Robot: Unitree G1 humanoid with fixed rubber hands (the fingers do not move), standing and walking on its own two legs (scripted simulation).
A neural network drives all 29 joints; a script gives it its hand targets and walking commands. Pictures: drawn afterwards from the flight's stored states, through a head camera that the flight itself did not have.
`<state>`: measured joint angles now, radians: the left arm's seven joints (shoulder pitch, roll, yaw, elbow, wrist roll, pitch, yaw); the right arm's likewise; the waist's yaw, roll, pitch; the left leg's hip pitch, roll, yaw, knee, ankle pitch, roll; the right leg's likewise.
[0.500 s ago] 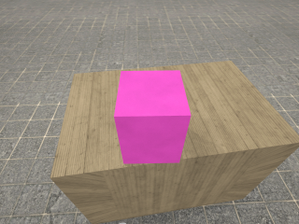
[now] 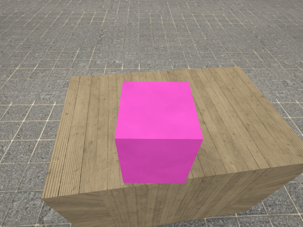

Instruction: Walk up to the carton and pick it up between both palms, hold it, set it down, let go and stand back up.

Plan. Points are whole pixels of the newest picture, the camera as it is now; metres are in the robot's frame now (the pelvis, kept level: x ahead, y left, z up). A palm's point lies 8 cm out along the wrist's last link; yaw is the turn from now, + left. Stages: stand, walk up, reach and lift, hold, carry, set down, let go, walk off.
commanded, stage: walk up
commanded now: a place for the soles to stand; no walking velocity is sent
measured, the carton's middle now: (155, 134) +0.40 +0.00 +0.01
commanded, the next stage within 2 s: reach and lift in 1.64 s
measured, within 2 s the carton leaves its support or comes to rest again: neither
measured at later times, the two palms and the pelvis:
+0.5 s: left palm out of the picture +0.02 +0.25 -0.14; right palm out of the picture +0.04 -0.24 -0.13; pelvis +0.01 +0.01 +0.00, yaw +1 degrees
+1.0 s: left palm out of the picture +0.01 +0.29 -0.14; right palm out of the picture +0.02 -0.21 -0.13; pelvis -0.01 +0.04 +0.00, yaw -2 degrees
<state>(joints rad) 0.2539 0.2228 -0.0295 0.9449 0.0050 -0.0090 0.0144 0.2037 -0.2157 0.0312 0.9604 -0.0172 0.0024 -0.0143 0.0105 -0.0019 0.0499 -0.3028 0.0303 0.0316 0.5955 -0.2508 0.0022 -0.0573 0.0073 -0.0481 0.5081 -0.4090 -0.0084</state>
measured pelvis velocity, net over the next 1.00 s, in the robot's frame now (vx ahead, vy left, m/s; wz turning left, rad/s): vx -0.01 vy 0.04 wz -0.03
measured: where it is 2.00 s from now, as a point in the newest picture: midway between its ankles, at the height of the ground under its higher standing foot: outside the picture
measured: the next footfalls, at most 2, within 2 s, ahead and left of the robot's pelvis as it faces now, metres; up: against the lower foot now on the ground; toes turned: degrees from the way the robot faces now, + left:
none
